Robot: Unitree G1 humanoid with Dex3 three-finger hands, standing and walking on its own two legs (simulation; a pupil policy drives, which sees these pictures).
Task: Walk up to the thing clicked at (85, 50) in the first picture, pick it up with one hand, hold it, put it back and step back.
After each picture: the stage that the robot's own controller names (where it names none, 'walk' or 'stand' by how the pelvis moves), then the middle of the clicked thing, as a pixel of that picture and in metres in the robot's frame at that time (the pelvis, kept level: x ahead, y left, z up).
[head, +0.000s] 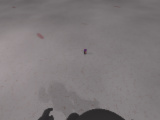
stand; (85, 51) +1.36 +0.12 -0.72
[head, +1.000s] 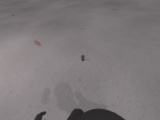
walk; (82, 58) +1.22 +0.23 -0.71
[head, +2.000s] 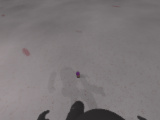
walk; (78, 74) +0.72 +0.27 -0.72
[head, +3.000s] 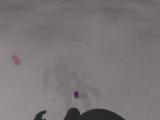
walk; (76, 94) +0.45 +0.17 -0.71
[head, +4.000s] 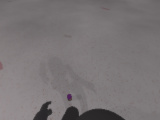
walk; (69, 97) +0.33 +0.22 -0.70
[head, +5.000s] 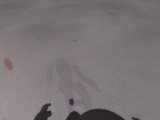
stand; (71, 102) +0.32 +0.21 -0.72
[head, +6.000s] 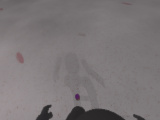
stand; (77, 97) +0.32 +0.18 -0.71
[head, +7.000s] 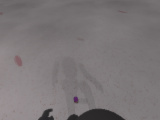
stand; (76, 99) +0.34 +0.19 -0.72
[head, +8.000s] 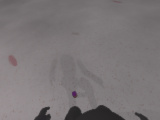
stand; (74, 94) +0.34 +0.23 -0.70
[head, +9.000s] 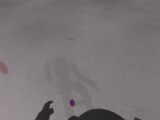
stand; (72, 103) +0.28 +0.20 -0.71
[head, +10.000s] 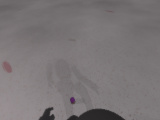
stand; (72, 100) +0.32 +0.22 -0.72
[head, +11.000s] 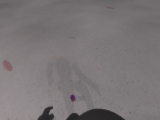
stand; (73, 98) +0.33 +0.23 -0.72
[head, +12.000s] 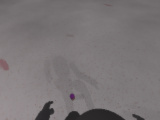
stand; (72, 96) +0.33 +0.22 -0.71
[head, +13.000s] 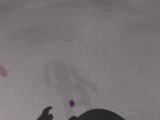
stand; (72, 103) +0.29 +0.22 -0.71
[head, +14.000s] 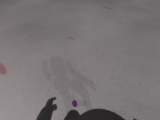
stand; (74, 103) +0.26 +0.15 -0.71
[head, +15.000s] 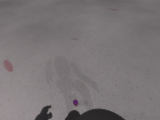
stand; (75, 102) +0.28 +0.17 -0.71
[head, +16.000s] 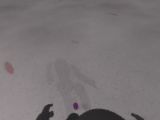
stand; (75, 106) +0.28 +0.16 -0.72
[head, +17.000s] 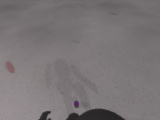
stand; (76, 104) +0.30 +0.15 -0.72
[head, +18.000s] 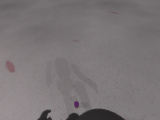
stand; (76, 104) +0.29 +0.15 -0.72
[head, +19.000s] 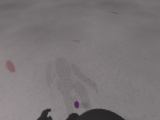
stand; (76, 104) +0.29 +0.14 -0.72
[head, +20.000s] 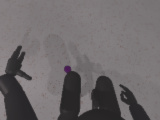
go down; (67, 69) +0.35 +0.19 -0.36
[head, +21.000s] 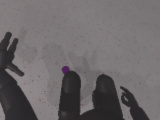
go down; (66, 70) +0.36 +0.20 -0.30
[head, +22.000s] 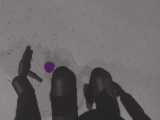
close in; (49, 67) +0.34 +0.22 -0.22
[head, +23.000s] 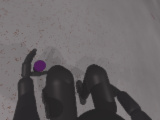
close; (39, 67) +0.34 +0.23 -0.22
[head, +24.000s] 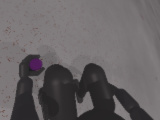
close; (34, 66) +0.35 +0.23 -0.22
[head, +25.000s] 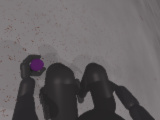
lift; (35, 66) +0.34 +0.23 -0.21
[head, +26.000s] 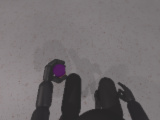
lift; (60, 72) +0.29 +0.22 -0.04
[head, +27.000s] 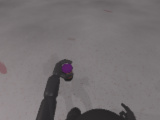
lift; (67, 72) +0.33 +0.16 +0.05
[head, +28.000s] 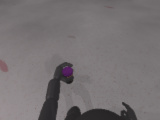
hold; (68, 75) +0.32 +0.16 +0.02
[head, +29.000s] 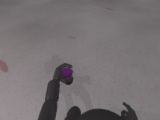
hold; (67, 76) +0.31 +0.17 +0.01
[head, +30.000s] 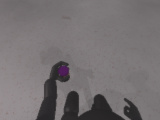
crouch; (64, 74) +0.33 +0.18 -0.05
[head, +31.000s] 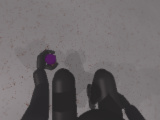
lower; (51, 62) +0.38 +0.23 -0.15
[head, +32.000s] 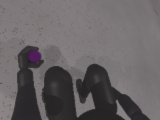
lower; (34, 59) +0.39 +0.26 -0.20
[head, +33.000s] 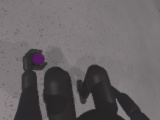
lower; (38, 61) +0.37 +0.25 -0.21
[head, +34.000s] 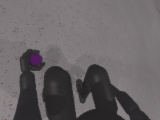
lower; (36, 62) +0.36 +0.25 -0.22
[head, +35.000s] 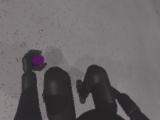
lower; (37, 62) +0.37 +0.25 -0.21
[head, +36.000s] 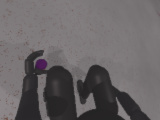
open; (40, 67) +0.34 +0.24 -0.22
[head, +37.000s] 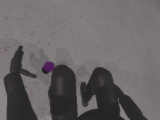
stand; (47, 68) +0.33 +0.22 -0.24
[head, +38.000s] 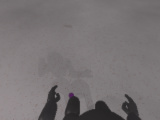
stand; (71, 96) +0.28 +0.17 -0.60
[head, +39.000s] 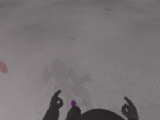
stand; (73, 104) +0.28 +0.17 -0.66
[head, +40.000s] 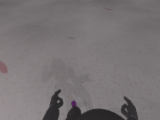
stand; (74, 104) +0.28 +0.17 -0.67
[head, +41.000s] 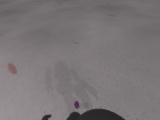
stand; (76, 105) +0.31 +0.16 -0.72
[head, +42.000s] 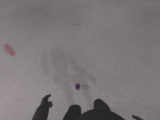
walk; (77, 86) +0.39 +0.11 -0.70
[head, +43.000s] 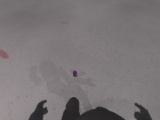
walk; (75, 73) +0.59 +0.21 -0.69
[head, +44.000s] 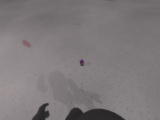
stand; (81, 62) +0.92 +0.18 -0.69
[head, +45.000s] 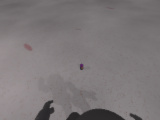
stand; (81, 66) +0.93 +0.16 -0.72
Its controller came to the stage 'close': yes
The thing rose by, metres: 0.73
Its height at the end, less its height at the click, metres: +0.00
